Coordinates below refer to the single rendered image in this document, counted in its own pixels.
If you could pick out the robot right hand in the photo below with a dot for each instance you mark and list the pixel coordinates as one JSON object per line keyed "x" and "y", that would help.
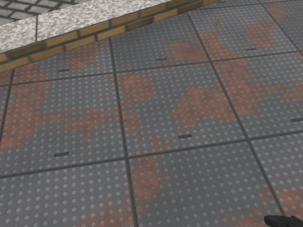
{"x": 283, "y": 221}

